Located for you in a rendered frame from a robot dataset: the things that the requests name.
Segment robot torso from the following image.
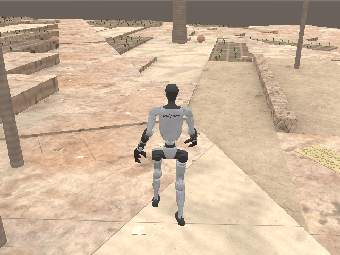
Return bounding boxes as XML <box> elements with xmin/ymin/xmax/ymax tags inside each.
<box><xmin>159</xmin><ymin>105</ymin><xmax>184</xmax><ymax>159</ymax></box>

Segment robot left forearm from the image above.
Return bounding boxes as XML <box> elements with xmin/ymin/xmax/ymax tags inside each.
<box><xmin>137</xmin><ymin>128</ymin><xmax>149</xmax><ymax>152</ymax></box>

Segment left robot upper arm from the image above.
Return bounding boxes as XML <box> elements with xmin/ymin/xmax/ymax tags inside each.
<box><xmin>145</xmin><ymin>107</ymin><xmax>160</xmax><ymax>137</ymax></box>

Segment right robot hand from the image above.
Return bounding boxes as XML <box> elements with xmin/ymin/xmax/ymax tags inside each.
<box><xmin>184</xmin><ymin>138</ymin><xmax>197</xmax><ymax>147</ymax></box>

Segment left robot hand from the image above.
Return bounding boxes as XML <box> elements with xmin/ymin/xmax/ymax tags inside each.
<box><xmin>134</xmin><ymin>149</ymin><xmax>146</xmax><ymax>163</ymax></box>

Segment right robot upper arm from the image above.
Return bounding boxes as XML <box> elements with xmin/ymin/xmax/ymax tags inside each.
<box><xmin>182</xmin><ymin>107</ymin><xmax>196</xmax><ymax>135</ymax></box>

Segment robot right forearm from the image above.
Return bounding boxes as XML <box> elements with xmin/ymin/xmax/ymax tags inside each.
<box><xmin>190</xmin><ymin>128</ymin><xmax>197</xmax><ymax>142</ymax></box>

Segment robot left thigh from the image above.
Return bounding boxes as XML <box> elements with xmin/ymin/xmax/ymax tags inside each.
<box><xmin>152</xmin><ymin>148</ymin><xmax>163</xmax><ymax>179</ymax></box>

